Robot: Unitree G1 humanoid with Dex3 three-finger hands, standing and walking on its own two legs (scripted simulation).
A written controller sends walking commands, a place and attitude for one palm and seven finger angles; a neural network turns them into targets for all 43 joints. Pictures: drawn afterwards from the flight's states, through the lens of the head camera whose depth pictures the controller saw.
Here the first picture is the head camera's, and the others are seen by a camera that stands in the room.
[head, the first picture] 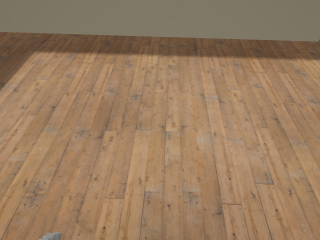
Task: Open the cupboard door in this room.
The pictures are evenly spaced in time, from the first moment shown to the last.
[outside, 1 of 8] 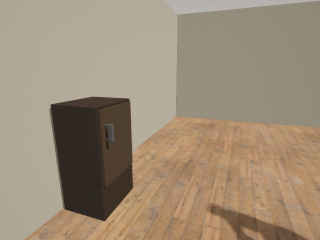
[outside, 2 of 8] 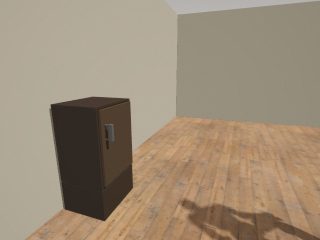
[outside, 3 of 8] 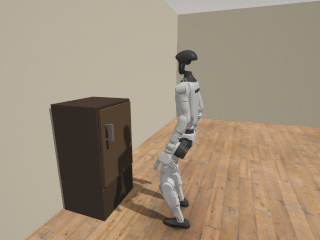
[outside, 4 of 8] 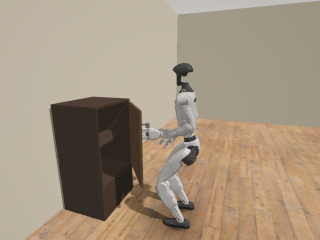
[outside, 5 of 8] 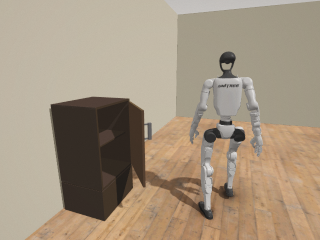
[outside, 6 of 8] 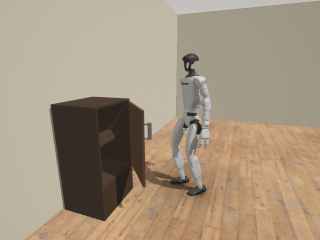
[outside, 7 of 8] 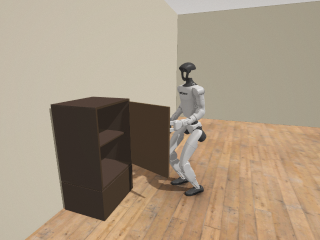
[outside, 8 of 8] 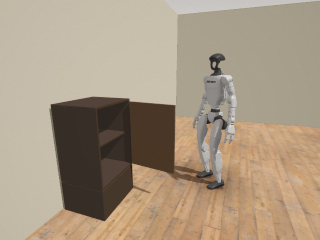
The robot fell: no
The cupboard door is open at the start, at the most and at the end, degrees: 0 84 83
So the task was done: yes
